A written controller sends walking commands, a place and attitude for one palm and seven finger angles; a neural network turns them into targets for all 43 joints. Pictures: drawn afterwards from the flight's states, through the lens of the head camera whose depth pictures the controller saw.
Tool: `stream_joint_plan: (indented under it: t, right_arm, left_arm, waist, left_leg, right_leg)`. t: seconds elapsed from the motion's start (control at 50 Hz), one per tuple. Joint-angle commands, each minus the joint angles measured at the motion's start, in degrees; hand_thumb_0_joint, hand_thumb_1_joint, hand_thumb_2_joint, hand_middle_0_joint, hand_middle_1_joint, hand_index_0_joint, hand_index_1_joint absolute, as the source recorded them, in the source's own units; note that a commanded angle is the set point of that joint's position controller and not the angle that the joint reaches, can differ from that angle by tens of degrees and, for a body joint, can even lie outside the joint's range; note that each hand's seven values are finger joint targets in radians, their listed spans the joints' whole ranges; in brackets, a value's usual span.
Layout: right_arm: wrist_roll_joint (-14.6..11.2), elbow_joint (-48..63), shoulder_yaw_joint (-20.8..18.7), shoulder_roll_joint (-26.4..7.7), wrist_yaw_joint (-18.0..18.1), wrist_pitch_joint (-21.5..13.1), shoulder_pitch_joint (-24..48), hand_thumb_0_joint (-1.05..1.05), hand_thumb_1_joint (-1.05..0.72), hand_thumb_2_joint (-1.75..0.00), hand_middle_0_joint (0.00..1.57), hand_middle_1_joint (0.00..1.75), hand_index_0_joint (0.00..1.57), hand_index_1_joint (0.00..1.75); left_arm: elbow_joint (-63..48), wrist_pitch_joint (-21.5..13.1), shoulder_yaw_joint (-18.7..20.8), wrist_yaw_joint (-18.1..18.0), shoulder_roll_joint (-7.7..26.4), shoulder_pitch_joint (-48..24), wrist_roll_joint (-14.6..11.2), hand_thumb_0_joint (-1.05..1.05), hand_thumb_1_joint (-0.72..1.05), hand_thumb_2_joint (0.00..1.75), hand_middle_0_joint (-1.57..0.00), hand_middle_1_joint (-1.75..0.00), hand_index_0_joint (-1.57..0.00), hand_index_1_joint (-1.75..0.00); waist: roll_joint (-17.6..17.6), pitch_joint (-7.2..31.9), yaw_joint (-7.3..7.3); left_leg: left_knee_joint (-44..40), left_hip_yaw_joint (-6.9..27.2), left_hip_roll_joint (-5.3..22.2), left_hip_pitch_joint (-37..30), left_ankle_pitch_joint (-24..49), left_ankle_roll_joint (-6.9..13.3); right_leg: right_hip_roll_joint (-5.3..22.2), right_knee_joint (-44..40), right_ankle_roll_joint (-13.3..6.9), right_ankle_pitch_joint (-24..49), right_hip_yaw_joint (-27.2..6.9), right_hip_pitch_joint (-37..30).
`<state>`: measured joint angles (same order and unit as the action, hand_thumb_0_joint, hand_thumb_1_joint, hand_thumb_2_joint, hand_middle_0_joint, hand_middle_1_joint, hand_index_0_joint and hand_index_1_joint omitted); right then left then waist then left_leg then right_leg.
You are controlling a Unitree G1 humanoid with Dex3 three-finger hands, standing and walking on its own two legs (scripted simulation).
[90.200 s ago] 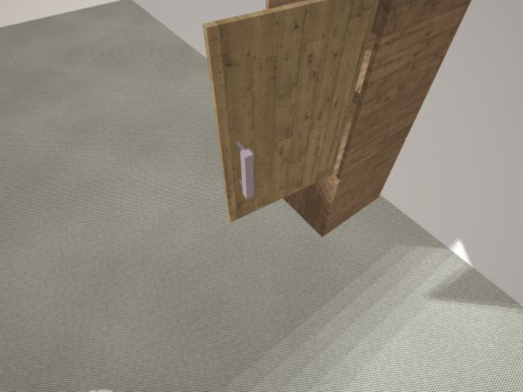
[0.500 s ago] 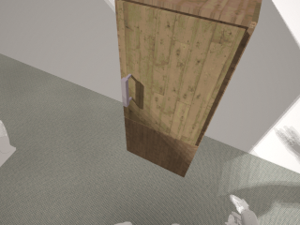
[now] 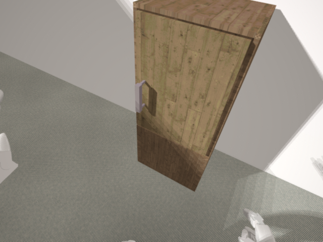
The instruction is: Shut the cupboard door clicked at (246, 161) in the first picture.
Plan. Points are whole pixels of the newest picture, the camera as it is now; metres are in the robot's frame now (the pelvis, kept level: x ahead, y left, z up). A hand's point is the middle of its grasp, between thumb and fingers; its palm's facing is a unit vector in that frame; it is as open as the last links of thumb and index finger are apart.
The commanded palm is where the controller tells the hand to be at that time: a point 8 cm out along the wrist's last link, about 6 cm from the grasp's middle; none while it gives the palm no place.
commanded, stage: step back with the hand held close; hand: left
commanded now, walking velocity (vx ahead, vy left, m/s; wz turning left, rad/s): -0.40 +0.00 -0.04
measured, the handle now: (141, 96) +0.76 +0.14 -0.10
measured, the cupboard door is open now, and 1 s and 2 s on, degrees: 0 0 0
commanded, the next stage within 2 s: stop stepping back and stand still in 0.10 s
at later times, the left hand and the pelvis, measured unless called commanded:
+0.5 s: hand out of the picture +0.09 +0.30 +0.19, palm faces +0.57 -0.74 -0.36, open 7.4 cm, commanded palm +0.04 +0.32 +0.18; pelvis -0.10 +0.02 -0.01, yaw +0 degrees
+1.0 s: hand out of the picture +0.05 +0.28 +0.17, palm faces +0.49 -0.77 -0.41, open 7.4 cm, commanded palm +0.00 +0.30 +0.18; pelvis -0.15 +0.01 +0.01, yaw -2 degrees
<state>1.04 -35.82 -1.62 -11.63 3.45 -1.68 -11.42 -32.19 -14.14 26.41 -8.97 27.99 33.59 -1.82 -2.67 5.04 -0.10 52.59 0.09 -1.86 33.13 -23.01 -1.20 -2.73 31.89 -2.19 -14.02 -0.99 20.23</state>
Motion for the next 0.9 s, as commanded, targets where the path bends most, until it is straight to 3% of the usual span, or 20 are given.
stream_joint_plan:
  t: [0.0, 0.06, 0.1, 0.12, 0.14, 0.18, 0.28, 0.42, 0.48, 0.52, 0.56, 0.58, 0.62, 0.66, 0.74, 0.76, 0.8, 0.82, 0.84, 0.88]
  right_arm:
    - [-0.1, 7.93, -0.85, -5.3, 1.53, -1.09, 6.28, 0.0, -0.9, -0.9, 0.2, 0.3, 0.2, 0.3]
    - [-0.84, 6.57, -1.09, -7.19, 2.42, -1.92, 4.28, 0.0, -0.9, -0.9, 0.2, 0.3, 0.2, 0.3]
    - [-1.23, 8.12, -2.64, -8.97, 2.81, -2.63, 4.27, 0.0, -0.9, -0.9, 0.2, 0.3, 0.2, 0.3]
    - [-1.54, 8.57, -3.28, -8.54, 2.48, -3.13, 2.93, 0.0, -0.9, -0.9, 0.2, 0.3, 0.2, 0.3]
    - [-2.27, 9.29, -4.09, -8.77, 2.05, -3.55, 1.82, 0.0, -0.9, -0.9, 0.2, 0.3, 0.2, 0.3]
    - [-0.76, 10.41, -3.12, -8.75, 1.7, -3.64, 4.91, 0.0, -0.9, -0.9, 0.2, 0.3, 0.2, 0.3]
    - [-1.55, 11.35, -1.93, -8.69, 1.27, -6.65, 2.86, 0.0, -0.9, -0.9, 0.2, 0.3, 0.2, 0.3]
    - [-0.11, 6.79, -0.36, -7.32, 1.69, -5.27, 0.93, 0.0, -0.9, -0.9, 0.2, 0.3, 0.2, 0.3]
    - [-0.15, 5.5, -0.59, -7.71, 1.31, -4.66, 0.41, 0.0, -0.9, -0.9, 0.2, 0.3, 0.2, 0.3]
    - [-0.27, 6.93, -0.61, -8.48, 1.67, -4.79, 0.63, 0.0, -0.9, -0.9, 0.2, 0.3, 0.2, 0.3]
    - [-1.04, 9.2, -1.57, -8.56, 1.63, -6.09, 1.78, 0.0, -0.9, -0.9, 0.2, 0.3, 0.2, 0.3]
    - [-0.86, 8.61, -1.3, -6.78, 1.12, -6.71, 2.33, 0.0, -0.9, -0.9, 0.2, 0.3, 0.2, 0.3]
    - [-0.61, 9.06, -1.26, -6.64, -0.18, -8.08, 4.49, 0.0, -0.9, -0.9, 0.2, 0.3, 0.2, 0.3]
    - [-1.0, 8.69, -1.28, -7.11, -0.65, -8.3, 4.48, 0.0, -0.9, -0.9, 0.2, 0.3, 0.2, 0.3]
    - [0.03, 7.32, -0.43, -6.83, 0.64, -6.55, 2.47, 0.0, -0.9, -0.9, 0.2, 0.3, 0.2, 0.3]
    - [-0.09, 6.74, -0.49, -6.73, 0.63, -6.26, 2.05, 0.0, -0.9, -0.9, 0.2, 0.3, 0.2, 0.3]
    - [-0.61, 6.61, -0.79, -6.67, 0.36, -5.3, 2.65, 0.0, -0.9, -0.9, 0.2, 0.3, 0.2, 0.3]
    - [-0.07, 5.64, -0.99, -7.74, 0.57, -6.0, 2.51, 0.0, -0.9, -0.9, 0.2, 0.3, 0.2, 0.3]
    - [-0.58, 4.6, -1.14, -6.88, 0.5, -6.55, 0.38, 0.0, -0.9, -0.9, 0.2, 0.3, 0.2, 0.3]
    - [-1.42, 5.45, -1.5, -7.67, 0.46, -5.73, 1.48, 0.0, -0.9, -0.9, 0.2, 0.3, 0.2, 0.3]
  left_arm:
    - [-0.13, 0.16, 2.79, -2.27, 6.28, -7.64, 0.84, 0.0, 0.9, 0.9, -0.2, -0.3, -0.2, -0.3]
    - [-3.48, -0.29, 0.47, -2.4, 5.67, -10.82, 0.23, 0.0, 0.9, 0.9, -0.2, -0.3, -0.2, -0.3]
    - [-8.64, -1.32, 2.31, -1.98, 7.76, -11.97, 0.21, 0.0, 0.9, 0.9, -0.2, -0.3, -0.2, -0.3]
    - [-10.88, -1.66, 3.91, -1.64, 8.62, -10.23, -0.06, 0.0, 0.9, 0.9, -0.2, -0.3, -0.2, -0.3]
    - [-10.35, -1.64, 5.91, -1.25, 9.68, -6.77, -0.36, 0.0, 0.9, 0.9, -0.2, -0.3, -0.2, -0.3]
    - [-15.72, -2.04, 10.27, -0.9, 11.55, -4.66, -0.11, 0.0, 0.9, 0.9, -0.2, -0.3, -0.2, -0.3]
    - [-15.78, -1.76, 12.26, -1.59, 9.96, -1.7, 0.12, 0.0, 0.9, 0.9, -0.2, -0.3, -0.2, -0.3]
    - [1.25, 1.12, 2.42, -2.63, 4.17, -11.54, 0.83, 0.0, 0.9, 0.9, -0.2, -0.3, -0.2, -0.3]
    - [1.58, 1.37, 0.48, -2.05, 4.7, -19.24, 0.96, 0.0, 0.9, 0.9, -0.2, -0.3, -0.2, -0.3]
    - [-0.38, 1.17, 0.53, -1.75, 4.36, -17.95, 1.08, 0.0, 0.9, 0.9, -0.2, -0.3, -0.2, -0.3]
    - [-6.31, 1.35, 2.45, -1.39, 5.48, -16.23, 1.54, 0.0, 0.9, 0.9, -0.2, -0.3, -0.2, -0.3]
    - [-9.27, 0.73, 5.35, -1.17, 9.14, -17.6, 1.55, 0.0, 0.9, 0.9, -0.2, -0.3, -0.2, -0.3]
    - [-11.82, 0.01, 4.7, -1.22, 6.78, -13.18, 1.53, 0.0, 0.9, 0.9, -0.2, -0.3, -0.2, -0.3]
    - [-12.35, 0.42, 3.82, -1.89, 5.14, -5.81, 0.85, 0.0, 0.9, 0.9, -0.2, -0.3, -0.2, -0.3]
    - [-8.45, 1.77, 4.82, -2.34, 5.7, -3.05, 0.83, 0.0, 0.9, 0.9, -0.2, -0.3, -0.2, -0.3]
    - [-7.38, 2.03, 4.79, -2.32, 5.86, -4.31, 0.92, 0.0, 0.9, 0.9, -0.2, -0.3, -0.2, -0.3]
    - [-4.96, 1.65, 5.07, -2.21, 7.89, -9.67, 0.38, 0.0, 0.9, 0.9, -0.2, -0.3, -0.2, -0.3]
    - [-4.57, 0.26, 6.64, -2.61, 10.51, -14.49, 0.16, 0.0, 0.9, 0.9, -0.2, -0.3, -0.2, -0.3]
    - [0.5, -0.04, 5.19, -2.74, 7.39, -12.84, 0.09, 0.0, 0.9, 0.9, -0.2, -0.3, -0.2, -0.3]
    - [2.74, 0.82, 2.24, -2.13, 4.73, -10.59, -0.04, 0.0, 0.9, 0.9, -0.2, -0.3, -0.2, -0.3]
  waist:
    - [-2.72, -6.84, 0.97]
    - [3.96, -3.12, 1.69]
    - [8.68, 4.4, 0.51]
    - [6.54, 9.7, 0.34]
    - [1.2, 13.37, 0.48]
    - [13.23, 12.44, -0.08]
    - [13.99, 6.3, 0.08]
    - [-6.48, -7.74, 2.61]
    - [-7.06, -5.64, 3.52]
    - [2.96, -5.98, 3.01]
    - [15.95, -3.22, 0.9]
    - [19.88, -1.8, 0.85]
    - [14.56, -3.88, 0.52]
    - [14.49, -1.73, -0.47]
    - [16.09, -1.64, 0.06]
    - [11.58, -1.63, 0.15]
    - [-8.18, -4.46, 0.18]
    - [-5.88, -5.82, 0.78]
    - [-3.53, 0.04, 1.3]
    - [-1.53, -1.87, 0.92]
  left_leg:
    - [-4.44, 3.16, 3.7, -8.02, -2.15, 0.02]
    - [-29.64, -0.59, 1.94, -11.11, 9.33, 0.44]
    - [-30.06, 6.62, 11.1, -13.86, 29.01, 3.55]
    - [-27.65, 4.9, 12.73, -17.29, 33.41, 4.0]
    - [-25.25, 1.12, 11.21, -17.61, 30.89, 3.34]
    - [-31.15, 5.32, 12.6, -2.66, 15.9, 5.37]
    - [-34.15, 4.5, 12.04, 9.76, -19.65, 5.36]
    - [-4.4, -1.44, 0.97, -13.98, -6.28, 1.18]
    - [-10.39, -1.25, 1.38, -19.51, -4.57, 2.77]
    - [-27.04, 8.03, 5.27, -14.85, -15.94, 4.99]
    - [-44.62, 21.25, 17.03, -1.26, -28.08, 9.86]
    - [-48.08, 24.47, 18.23, 1.22, -29.61, 10.06]
    - [-45.52, 21.31, 18.11, -1.09, -23.48, 10.94]
    - [-41.58, 11.32, 15.15, -6.8, -17.39, 8.11]
    - [-36.22, 5.03, 11.11, -2.5, -18.36, 3.56]
    - [-28.6, 1.7, 8.51, -1.22, -14.59, 2.94]
    - [1.48, -1.5, 2.33, 8.27, -2.08, 1.41]
    - [8.36, -0.44, 3.27, 9.93, -0.47, 0.51]
    - [9.65, 1.23, 4.16, 8.93, 1.62, 0.14]
    - [7.42, 1.35, 4.87, 6.5, 5.91, -0.11]
  right_leg:
    - [14.7, -13.96, -5.08, 10.93, -12.36, 9.03]
    - [8.89, -4.53, -0.36, 22.75, -6.84, -1.98]
    - [3.07, 1.54, 3.79, 19.47, -3.12, -6.24]
    - [2.29, 1.58, 4.65, 17.19, -2.61, -7.71]
    - [2.66, -0.09, 5.01, 17.22, -2.54, -10.84]
    - [2.13, 7.94, 4.96, 17.8, -1.02, -18.36]
    - [0.03, 8.1, 4.6, -0.68, -0.31, -22.14]
    - [13.06, -21.36, -4.09, -36.74, -21.58, 18.89]
    - [11.27, -16.09, -1.59, -31.75, -12.65, 19.05]
    - [5.33, -2.37, 1.21, -25.0, -5.88, 13.7]
    - [-2.78, 28.3, 5.46, -9.54, 3.54, -0.02]
    - [-2.11, 39.52, 5.53, -10.5, 1.23, 1.12]
    - [0.83, 39.89, 4.15, -8.19, -0.95, 4.73]
    - [0.88, 23.96, 2.79, -9.62, 3.79, 0.88]
    - [-1.34, -5.12, 0.7, -13.41, 8.7, -15.85]
    - [1.57, -10.13, -0.56, -12.59, 5.08, -17.69]
    - [21.52, -23.57, -8.59, -11.81, -27.16, -14.5]
    - [24.59, -21.87, -10.02, 5.01, -25.22, -14.91]
    - [22.9, -17.32, -9.02, 8.29, -20.39, -18.56]
    - [18.94, -13.33, -5.43, 17.3, -15.96, -15.58]
